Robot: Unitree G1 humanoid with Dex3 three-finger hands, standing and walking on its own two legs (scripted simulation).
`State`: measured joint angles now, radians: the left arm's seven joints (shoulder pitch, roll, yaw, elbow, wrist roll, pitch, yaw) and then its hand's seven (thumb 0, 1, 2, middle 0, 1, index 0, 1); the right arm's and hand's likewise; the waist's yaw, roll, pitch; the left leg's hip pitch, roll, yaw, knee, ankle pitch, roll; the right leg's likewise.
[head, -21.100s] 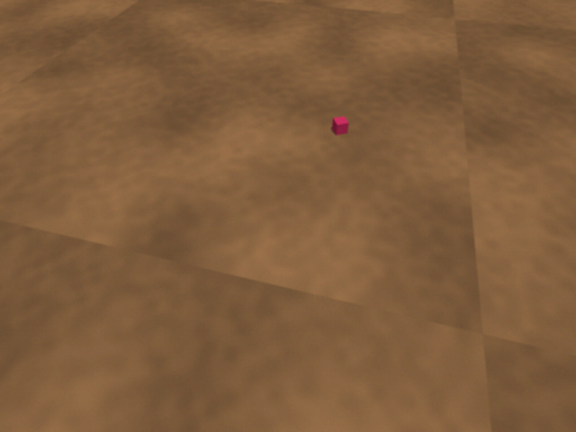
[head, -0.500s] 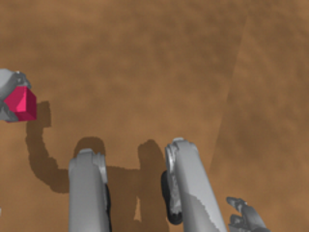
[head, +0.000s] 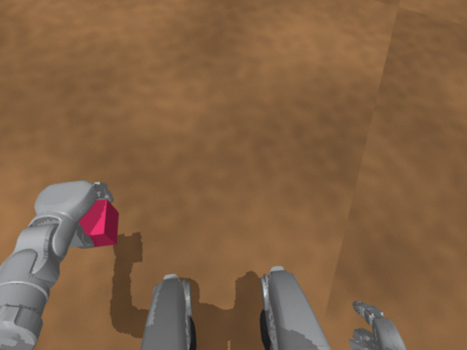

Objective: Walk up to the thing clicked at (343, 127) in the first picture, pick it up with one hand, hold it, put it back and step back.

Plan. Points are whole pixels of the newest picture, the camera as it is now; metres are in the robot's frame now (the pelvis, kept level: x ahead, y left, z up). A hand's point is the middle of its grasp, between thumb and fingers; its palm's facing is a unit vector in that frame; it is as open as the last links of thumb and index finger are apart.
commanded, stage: lift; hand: left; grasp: from above
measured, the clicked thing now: (93, 224) +0.37 +0.25 -0.11
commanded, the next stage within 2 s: hold in 0.62 s
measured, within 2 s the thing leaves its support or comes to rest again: neither
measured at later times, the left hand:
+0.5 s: hand (66, 196) +0.36 +0.23 +0.05, palm faces -0.43 -0.07 -0.90, open 9.6 cm
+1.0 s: hand (53, 168) +0.38 +0.23 +0.10, palm faces -0.46 -0.06 -0.89, open 9.6 cm
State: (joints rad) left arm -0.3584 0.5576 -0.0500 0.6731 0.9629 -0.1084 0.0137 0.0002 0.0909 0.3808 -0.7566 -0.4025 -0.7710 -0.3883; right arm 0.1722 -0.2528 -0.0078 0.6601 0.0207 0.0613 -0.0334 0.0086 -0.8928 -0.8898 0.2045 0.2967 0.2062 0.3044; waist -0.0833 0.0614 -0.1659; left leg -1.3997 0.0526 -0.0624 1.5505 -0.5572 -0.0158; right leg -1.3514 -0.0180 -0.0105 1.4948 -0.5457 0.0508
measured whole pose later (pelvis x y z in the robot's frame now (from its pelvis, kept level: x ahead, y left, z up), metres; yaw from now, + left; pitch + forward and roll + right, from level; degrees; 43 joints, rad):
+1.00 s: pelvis +0.07 +0.00 +0.16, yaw +0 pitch +7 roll -1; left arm -0.30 0.40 -0.20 0.78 1.00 -0.01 0.06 0.00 0.10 0.36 -0.76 -0.40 -0.78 -0.38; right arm 0.23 -0.24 -0.04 0.72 0.04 0.02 -0.04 0.01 -0.90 -0.89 0.20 0.30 0.21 0.30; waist -0.02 0.04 -0.07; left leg -0.50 0.04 0.03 0.73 -0.35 -0.01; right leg -0.49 -0.04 0.03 0.70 -0.34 0.05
